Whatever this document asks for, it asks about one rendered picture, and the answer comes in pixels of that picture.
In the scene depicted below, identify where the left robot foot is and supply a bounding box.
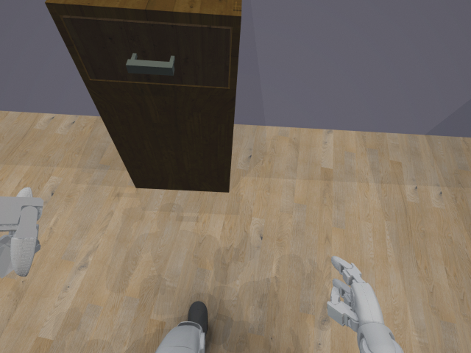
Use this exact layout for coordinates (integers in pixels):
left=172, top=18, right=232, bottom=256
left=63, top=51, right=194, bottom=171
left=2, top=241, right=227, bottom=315
left=188, top=302, right=208, bottom=337

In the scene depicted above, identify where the robot right forearm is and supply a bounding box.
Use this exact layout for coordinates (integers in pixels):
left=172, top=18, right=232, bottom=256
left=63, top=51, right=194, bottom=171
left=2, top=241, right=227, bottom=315
left=357, top=323, right=404, bottom=353

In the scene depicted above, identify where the right robot hand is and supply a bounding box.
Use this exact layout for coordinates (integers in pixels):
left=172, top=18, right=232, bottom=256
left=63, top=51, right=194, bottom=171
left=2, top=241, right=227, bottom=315
left=327, top=256, right=385, bottom=334

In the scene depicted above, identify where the cabinet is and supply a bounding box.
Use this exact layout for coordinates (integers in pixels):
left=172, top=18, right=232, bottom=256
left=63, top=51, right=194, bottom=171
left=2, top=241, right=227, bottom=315
left=45, top=0, right=242, bottom=193

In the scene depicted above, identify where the robot left shin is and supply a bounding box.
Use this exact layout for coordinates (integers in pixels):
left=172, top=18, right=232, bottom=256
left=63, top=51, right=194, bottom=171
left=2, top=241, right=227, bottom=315
left=177, top=321, right=203, bottom=332

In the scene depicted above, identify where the drawer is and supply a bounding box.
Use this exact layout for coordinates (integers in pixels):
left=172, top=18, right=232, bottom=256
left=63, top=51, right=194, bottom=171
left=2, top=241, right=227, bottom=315
left=63, top=15, right=232, bottom=88

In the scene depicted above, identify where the handle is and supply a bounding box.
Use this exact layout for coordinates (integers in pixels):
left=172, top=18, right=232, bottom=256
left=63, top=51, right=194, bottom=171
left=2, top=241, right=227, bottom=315
left=126, top=53, right=175, bottom=76

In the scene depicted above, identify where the left robot hand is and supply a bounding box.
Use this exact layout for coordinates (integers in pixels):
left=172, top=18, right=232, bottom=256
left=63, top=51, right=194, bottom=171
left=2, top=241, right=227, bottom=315
left=0, top=187, right=43, bottom=278

